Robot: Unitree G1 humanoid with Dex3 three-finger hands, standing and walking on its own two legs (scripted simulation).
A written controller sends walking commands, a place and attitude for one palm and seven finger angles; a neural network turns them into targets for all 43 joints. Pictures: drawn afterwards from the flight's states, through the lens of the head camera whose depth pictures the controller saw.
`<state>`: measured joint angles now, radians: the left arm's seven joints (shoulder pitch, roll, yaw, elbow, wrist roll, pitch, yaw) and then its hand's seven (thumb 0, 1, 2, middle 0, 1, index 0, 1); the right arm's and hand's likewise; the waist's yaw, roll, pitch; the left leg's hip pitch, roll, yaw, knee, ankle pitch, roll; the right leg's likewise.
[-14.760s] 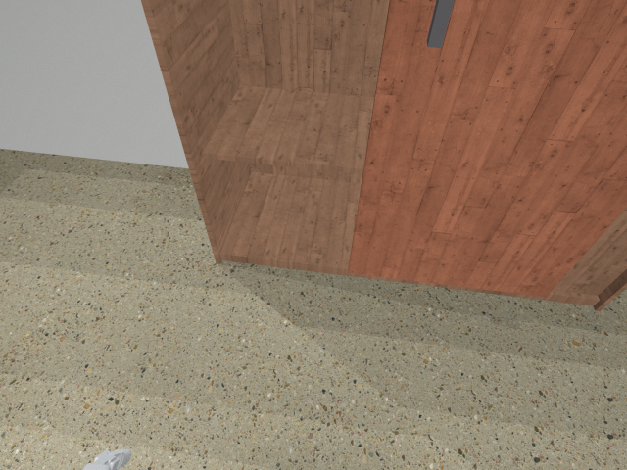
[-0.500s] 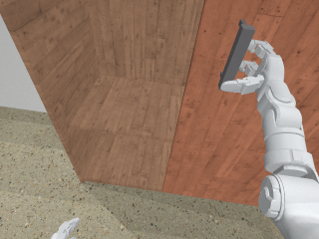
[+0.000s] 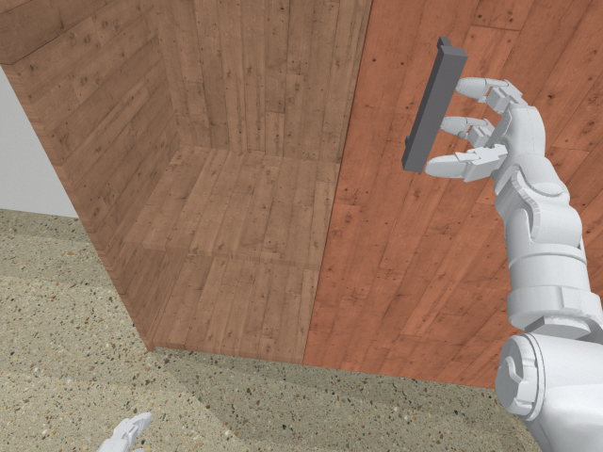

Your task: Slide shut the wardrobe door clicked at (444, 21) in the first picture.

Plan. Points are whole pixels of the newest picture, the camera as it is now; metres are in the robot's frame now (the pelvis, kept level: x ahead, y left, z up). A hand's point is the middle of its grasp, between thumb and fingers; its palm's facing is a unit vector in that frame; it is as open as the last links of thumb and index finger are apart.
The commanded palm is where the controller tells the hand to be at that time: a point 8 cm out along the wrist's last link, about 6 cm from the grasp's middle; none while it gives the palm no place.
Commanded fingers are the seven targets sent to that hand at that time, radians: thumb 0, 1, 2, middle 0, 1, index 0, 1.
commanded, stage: move the hooked fingers beside the handle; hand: right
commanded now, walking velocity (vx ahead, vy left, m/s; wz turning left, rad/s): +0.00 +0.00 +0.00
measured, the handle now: (427, 106) +0.51 -0.11 +0.24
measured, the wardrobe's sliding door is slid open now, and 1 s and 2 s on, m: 0.51 0.51 0.51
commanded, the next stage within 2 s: feel for the door with the fingertips in 1.90 s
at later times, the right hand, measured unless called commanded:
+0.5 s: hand (471, 134) +0.44 -0.15 +0.25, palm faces +0.03 +1.00 +0.00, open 14.0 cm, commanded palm +0.42 -0.20 +0.24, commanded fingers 0.00 0.50 -0.30 0.30 1.20 0.30 1.20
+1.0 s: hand (484, 137) +0.44 -0.16 +0.25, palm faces +0.04 +1.00 -0.01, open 14.0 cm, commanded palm +0.43 -0.21 +0.24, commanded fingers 0.00 0.50 -0.30 0.30 1.20 0.30 1.20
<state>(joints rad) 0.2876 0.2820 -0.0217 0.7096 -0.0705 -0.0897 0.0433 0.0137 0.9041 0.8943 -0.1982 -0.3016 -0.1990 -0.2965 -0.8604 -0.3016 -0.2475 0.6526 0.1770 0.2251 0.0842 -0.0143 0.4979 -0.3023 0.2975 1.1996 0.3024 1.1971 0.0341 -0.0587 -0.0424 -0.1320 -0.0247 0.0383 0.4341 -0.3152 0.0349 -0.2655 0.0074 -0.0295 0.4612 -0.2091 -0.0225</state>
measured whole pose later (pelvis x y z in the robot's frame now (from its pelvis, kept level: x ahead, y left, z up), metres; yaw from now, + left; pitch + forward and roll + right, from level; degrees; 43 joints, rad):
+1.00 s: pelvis -0.01 +0.00 +0.00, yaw +0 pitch +1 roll +0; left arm 0.29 0.29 -0.03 0.70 -0.08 -0.12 0.06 0.01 0.90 0.89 -0.20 -0.30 -0.20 -0.30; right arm -0.90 -0.39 -0.28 0.76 0.17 0.20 0.14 -0.01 0.50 -0.30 0.30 1.20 0.30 1.20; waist 0.05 -0.06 -0.03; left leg -0.14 -0.03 0.05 0.43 -0.30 0.04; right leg -0.28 0.00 -0.02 0.46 -0.20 -0.02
